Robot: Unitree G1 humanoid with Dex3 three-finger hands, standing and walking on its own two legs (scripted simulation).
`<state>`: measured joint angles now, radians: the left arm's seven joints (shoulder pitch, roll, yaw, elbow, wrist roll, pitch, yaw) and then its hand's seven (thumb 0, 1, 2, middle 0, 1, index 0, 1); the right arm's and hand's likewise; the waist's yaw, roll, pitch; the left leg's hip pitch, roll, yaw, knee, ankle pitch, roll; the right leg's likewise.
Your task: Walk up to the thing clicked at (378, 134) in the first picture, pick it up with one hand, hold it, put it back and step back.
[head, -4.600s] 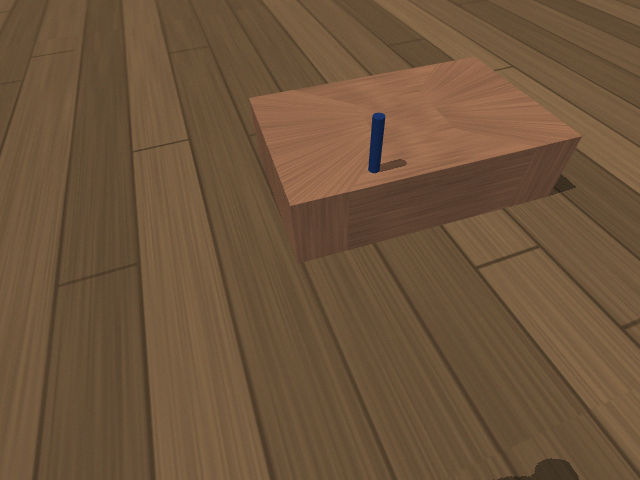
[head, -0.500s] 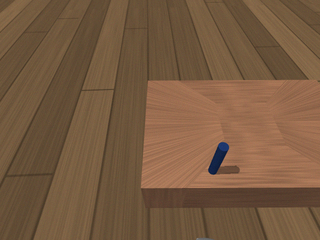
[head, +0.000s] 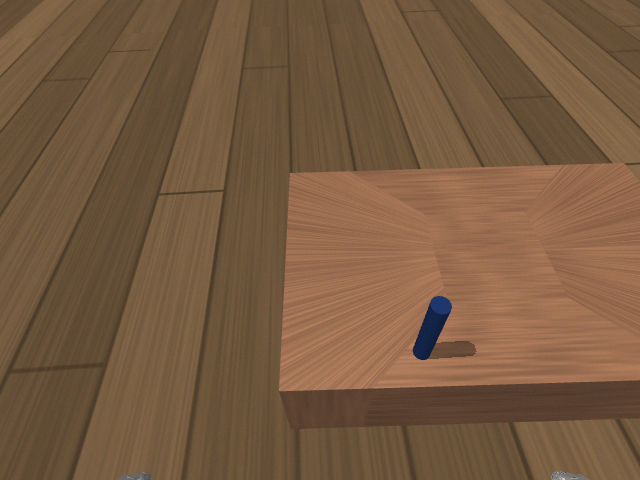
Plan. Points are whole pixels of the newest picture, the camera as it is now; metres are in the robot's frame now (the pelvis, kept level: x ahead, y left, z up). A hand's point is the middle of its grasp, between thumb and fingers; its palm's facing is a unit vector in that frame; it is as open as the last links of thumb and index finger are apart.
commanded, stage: walk up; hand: right
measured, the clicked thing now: (430, 330) +0.47 -0.21 -0.33
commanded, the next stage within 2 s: stand in 0.72 s
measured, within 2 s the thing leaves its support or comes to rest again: neither
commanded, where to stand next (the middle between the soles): +0.08 +0.00 m, yaw -1 degrees
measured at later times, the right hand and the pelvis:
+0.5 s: hand out of the picture +0.08 -0.26 -0.14, palm faces +0.00 +0.93 -0.36, open 7.4 cm; pelvis +0.01 +0.00 +0.01, yaw -1 degrees
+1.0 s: hand out of the picture +0.08 -0.24 -0.15, palm faces -0.01 +0.95 -0.32, open 7.4 cm; pelvis +0.00 +0.01 +0.01, yaw -1 degrees
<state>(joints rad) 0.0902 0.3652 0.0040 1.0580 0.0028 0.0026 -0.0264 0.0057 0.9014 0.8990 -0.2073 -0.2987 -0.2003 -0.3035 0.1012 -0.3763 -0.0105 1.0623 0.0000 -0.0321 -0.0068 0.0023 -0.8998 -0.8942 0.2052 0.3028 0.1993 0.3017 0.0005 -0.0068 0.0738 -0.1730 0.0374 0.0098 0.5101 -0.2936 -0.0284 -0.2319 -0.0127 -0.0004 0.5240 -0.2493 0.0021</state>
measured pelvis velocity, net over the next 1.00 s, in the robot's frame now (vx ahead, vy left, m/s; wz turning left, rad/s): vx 0.00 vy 0.01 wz -0.01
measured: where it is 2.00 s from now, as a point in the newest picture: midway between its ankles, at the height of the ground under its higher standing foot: outside the picture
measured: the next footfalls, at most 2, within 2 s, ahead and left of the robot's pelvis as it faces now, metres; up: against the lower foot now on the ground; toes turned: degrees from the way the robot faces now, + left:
none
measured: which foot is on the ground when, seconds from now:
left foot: down 0.00-1.00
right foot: down 0.00-1.00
